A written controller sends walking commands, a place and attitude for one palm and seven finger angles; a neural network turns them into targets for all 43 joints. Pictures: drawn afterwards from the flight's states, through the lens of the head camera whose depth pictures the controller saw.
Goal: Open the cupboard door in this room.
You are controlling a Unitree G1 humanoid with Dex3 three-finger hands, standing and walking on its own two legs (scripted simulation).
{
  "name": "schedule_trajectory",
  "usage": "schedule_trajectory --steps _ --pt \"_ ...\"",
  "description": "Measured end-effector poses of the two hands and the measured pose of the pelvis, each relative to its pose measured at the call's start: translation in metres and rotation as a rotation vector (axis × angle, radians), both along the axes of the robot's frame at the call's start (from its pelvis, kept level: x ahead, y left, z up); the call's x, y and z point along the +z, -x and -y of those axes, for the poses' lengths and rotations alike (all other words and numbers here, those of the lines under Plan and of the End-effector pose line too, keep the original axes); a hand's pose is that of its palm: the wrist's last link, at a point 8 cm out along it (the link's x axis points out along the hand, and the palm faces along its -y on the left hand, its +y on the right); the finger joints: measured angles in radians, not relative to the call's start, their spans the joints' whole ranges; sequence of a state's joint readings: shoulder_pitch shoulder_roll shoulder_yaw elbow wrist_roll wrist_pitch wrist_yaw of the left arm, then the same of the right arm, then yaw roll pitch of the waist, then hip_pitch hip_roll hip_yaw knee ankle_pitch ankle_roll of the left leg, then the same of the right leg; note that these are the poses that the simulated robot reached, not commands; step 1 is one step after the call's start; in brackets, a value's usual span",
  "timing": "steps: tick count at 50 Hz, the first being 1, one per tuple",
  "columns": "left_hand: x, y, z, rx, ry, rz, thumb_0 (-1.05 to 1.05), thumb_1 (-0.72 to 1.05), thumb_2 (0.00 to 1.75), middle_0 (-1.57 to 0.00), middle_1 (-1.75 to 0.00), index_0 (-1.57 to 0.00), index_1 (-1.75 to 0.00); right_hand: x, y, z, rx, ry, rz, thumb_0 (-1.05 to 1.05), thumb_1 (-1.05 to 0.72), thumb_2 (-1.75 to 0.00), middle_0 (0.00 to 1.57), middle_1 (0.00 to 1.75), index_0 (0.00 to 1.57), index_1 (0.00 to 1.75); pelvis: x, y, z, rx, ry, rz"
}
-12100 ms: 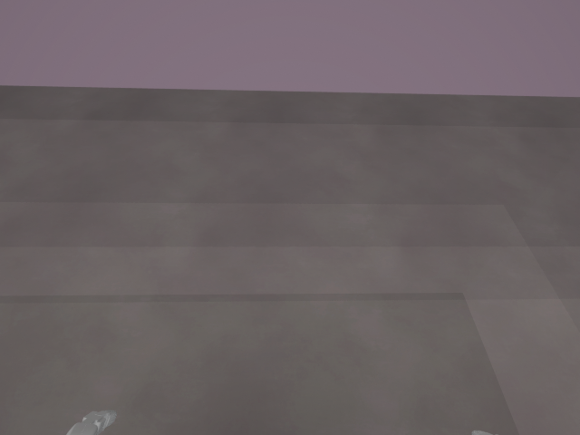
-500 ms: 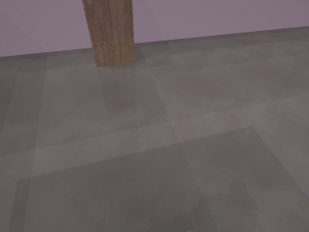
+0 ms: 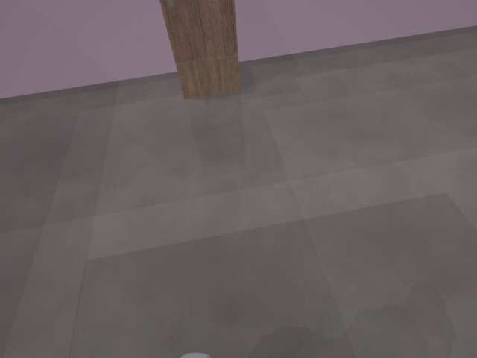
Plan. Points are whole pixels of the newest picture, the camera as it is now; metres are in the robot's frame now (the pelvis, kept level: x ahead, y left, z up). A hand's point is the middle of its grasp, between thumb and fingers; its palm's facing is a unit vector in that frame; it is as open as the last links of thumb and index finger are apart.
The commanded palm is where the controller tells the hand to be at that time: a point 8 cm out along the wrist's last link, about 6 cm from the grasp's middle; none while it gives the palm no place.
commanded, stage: turn or walk to find it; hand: left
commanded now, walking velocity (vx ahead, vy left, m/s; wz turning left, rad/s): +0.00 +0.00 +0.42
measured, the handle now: out of the picture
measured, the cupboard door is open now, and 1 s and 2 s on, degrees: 0 0 0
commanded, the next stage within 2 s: stand and wait in 1.42 s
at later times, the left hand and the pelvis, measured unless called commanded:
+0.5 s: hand out of the picture -0.03 +0.27 -0.18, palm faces +0.24 -0.94 -0.24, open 7.4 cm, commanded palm none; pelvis -0.04 +0.05 +0.00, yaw +11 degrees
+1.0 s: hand out of the picture -0.06 +0.18 -0.15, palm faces +0.40 -0.87 -0.28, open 7.4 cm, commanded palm none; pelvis -0.05 -0.02 +0.00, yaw +24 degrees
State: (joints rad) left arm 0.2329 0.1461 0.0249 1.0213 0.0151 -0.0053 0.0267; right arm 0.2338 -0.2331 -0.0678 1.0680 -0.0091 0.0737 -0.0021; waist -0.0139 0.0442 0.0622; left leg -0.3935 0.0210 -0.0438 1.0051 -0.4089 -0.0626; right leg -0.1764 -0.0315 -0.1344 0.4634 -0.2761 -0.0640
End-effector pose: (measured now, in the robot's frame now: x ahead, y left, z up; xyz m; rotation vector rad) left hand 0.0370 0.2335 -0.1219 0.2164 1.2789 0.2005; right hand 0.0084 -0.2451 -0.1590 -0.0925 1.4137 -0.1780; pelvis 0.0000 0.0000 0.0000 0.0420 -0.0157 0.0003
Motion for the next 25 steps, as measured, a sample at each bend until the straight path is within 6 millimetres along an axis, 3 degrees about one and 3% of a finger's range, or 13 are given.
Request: schedule_trajectory --steps 7,15,19,25 --pt "-0.012 0.047 -0.012 0.100 0.021 -0.053 0.01 0.92 0.90 -0.21 -0.30 -0.20 -0.30 0.006 -0.025 -0.008 0.103 0.029 0.010 0.01 -0.91 -0.90 0.20 0.29 0.20 0.30 -0.002 0.010 -0.009 0.063 0.005 -0.001" --pt "-0.040 0.099 -0.051 0.206 0.058 -0.108 0.01 0.91 0.90 -0.21 -0.30 -0.20 -0.30 0.019 -0.079 -0.049 0.230 0.076 0.181 0.01 -0.91 -0.90 0.20 0.29 0.20 0.30 -0.015 0.026 -0.040 0.129 0.028 0.010" --pt "-0.036 0.103 -0.066 0.222 0.057 -0.105 0.01 0.91 0.90 -0.20 -0.30 -0.20 -0.30 0.032 -0.087 -0.068 0.268 0.077 0.230 0.01 -0.91 -0.90 0.20 0.29 0.20 0.30 -0.009 0.032 -0.048 0.148 0.044 0.012" --pt "-0.022 0.087 -0.079 0.228 0.037 -0.008 0.01 0.91 0.90 -0.20 -0.30 -0.20 -0.30 0.035 -0.081 -0.079 0.297 0.056 0.227 0.01 -0.90 -0.89 0.20 0.29 0.20 0.30 -0.001 0.041 -0.051 0.187 0.057 0.004"
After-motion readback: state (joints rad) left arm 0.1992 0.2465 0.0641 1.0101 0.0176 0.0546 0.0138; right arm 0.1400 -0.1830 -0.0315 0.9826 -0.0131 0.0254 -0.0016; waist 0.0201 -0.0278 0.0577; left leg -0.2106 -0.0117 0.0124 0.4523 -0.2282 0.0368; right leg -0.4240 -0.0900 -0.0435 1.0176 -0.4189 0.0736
